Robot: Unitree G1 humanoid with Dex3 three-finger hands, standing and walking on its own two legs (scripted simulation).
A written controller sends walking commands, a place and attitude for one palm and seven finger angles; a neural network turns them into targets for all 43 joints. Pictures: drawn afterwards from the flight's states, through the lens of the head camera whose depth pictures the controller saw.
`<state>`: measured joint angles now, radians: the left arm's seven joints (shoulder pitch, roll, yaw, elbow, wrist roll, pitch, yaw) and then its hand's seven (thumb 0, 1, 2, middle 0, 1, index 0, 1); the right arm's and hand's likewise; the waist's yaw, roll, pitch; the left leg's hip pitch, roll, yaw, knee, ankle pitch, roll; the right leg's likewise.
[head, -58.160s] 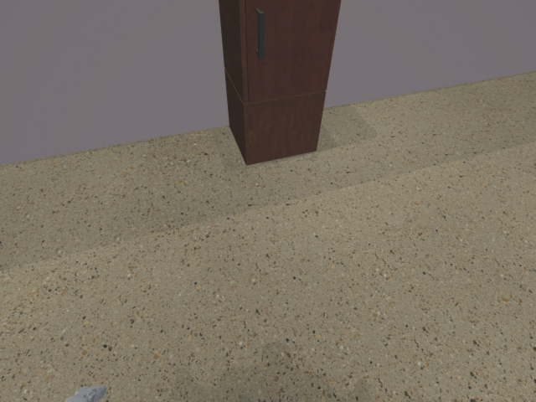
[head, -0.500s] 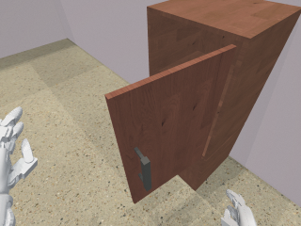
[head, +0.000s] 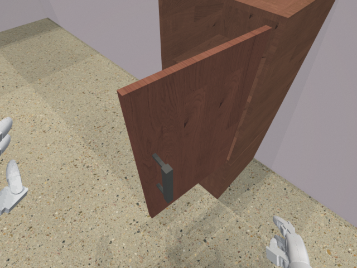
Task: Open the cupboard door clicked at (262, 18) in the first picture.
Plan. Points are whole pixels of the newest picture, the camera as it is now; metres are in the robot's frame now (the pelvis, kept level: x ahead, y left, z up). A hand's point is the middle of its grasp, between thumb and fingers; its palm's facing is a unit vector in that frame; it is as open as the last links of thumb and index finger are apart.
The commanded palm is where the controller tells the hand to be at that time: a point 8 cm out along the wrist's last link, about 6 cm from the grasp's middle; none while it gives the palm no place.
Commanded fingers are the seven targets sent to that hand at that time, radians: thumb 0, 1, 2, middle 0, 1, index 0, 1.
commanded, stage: step back with the hand held close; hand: left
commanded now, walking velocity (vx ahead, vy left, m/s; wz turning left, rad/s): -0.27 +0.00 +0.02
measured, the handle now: (163, 179) +0.34 +0.06 -0.04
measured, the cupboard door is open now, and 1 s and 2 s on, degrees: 83 83 83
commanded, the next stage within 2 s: stop stepping back and stand still in 0.72 s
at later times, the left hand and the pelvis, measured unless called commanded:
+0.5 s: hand out of the picture +0.06 +0.29 +0.16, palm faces +0.56 -0.70 -0.44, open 7.4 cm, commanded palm +0.00 +0.32 +0.18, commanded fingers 0.00 0.90 0.90 -0.20 -0.30 -0.20 -0.30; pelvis -0.10 +0.01 -0.02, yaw +7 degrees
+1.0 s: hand out of the picture +0.01 +0.24 +0.18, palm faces +0.38 -0.80 -0.46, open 7.4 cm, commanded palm -0.05 +0.28 +0.18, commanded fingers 0.00 0.90 0.90 -0.20 -0.30 -0.20 -0.30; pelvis -0.21 -0.01 -0.02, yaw -2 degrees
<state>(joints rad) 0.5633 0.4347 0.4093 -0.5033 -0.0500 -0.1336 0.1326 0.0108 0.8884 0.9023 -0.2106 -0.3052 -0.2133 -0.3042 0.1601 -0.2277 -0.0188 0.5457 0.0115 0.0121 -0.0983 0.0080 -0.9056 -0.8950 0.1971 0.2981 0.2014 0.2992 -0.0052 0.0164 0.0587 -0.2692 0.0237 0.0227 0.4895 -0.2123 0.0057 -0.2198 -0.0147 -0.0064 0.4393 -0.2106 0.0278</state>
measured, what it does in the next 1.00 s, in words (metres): walks backwards: right foot, then left foot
